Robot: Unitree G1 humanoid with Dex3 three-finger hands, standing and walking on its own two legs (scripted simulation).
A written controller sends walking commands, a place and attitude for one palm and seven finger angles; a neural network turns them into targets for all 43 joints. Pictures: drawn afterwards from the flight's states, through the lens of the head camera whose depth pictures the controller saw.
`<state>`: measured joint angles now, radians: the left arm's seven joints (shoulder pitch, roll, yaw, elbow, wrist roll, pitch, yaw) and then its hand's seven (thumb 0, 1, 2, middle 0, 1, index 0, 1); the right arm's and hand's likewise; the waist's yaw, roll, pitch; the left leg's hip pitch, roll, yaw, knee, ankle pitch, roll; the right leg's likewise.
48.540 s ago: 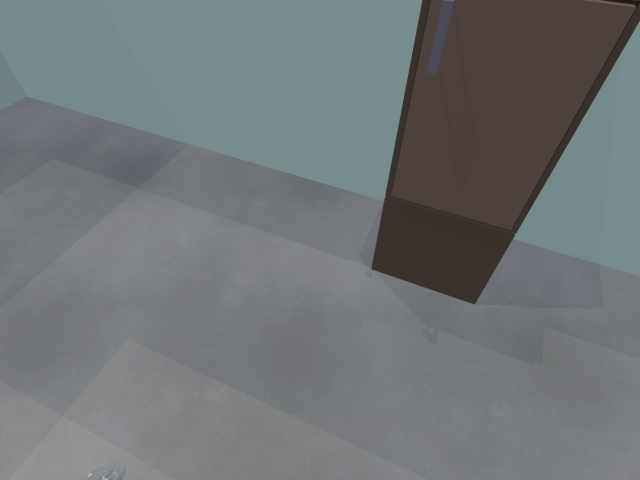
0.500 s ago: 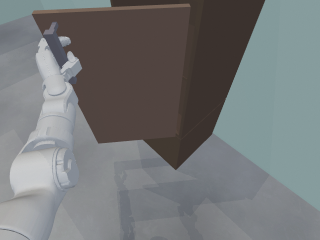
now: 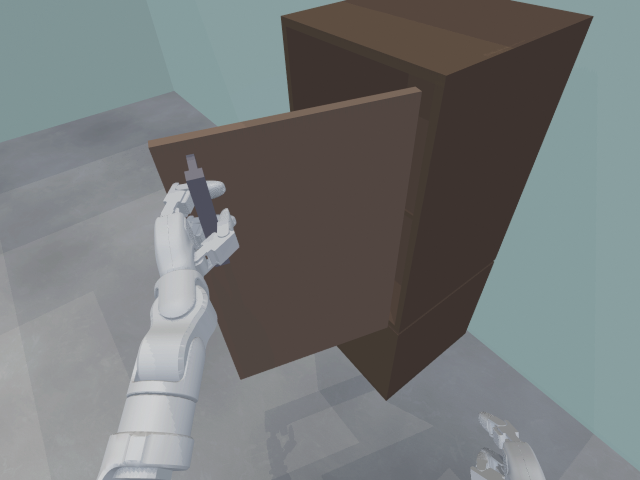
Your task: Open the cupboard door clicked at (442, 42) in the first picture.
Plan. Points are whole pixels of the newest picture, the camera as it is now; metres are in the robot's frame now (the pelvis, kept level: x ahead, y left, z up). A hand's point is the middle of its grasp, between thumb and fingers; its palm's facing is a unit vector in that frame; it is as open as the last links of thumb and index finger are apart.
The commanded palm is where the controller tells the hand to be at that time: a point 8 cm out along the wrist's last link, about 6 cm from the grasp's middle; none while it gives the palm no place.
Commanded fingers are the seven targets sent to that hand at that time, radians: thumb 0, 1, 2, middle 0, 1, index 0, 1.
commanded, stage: pull the door open along its arc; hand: left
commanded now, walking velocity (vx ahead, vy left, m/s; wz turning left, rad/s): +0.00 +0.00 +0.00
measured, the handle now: (206, 212) +0.40 +0.18 +0.16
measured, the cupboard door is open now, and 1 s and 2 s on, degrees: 73 94 94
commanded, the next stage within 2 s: open thumb and fingers to let go in 0.68 s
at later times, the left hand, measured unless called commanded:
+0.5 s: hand (239, 251) +0.33 +0.12 +0.16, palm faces +0.34 -0.94 +0.01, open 5.9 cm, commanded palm +0.26 +0.15 +0.16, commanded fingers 0.00 0.90 0.90 -0.40 -1.35 -0.40 -1.35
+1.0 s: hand (282, 286) +0.28 +0.06 +0.16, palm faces +0.30 -0.95 +0.01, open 6.8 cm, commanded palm +0.23 +0.11 +0.16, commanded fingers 0.00 0.06 0.54 -0.34 -1.26 -0.34 -1.26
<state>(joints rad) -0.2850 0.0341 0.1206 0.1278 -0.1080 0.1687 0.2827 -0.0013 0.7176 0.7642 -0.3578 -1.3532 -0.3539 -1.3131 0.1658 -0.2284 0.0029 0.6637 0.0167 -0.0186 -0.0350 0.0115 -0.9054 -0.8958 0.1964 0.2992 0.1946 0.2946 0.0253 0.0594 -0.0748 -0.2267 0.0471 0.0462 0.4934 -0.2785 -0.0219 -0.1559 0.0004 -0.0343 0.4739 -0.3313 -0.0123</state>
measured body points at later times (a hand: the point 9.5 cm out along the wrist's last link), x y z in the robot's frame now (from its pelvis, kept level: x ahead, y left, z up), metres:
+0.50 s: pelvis +0.00 -0.01 +0.00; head -0.03 -0.04 +0.45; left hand +0.31 +0.17 +0.16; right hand +0.15 -0.22 -0.12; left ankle -0.01 +0.13 -0.74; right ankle -0.05 -0.11 -0.74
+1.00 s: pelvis -0.02 -0.01 +0.00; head -0.06 -0.04 +0.45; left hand +0.26 +0.11 +0.16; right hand +0.22 -0.18 -0.07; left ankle -0.01 +0.13 -0.74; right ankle -0.05 -0.11 -0.74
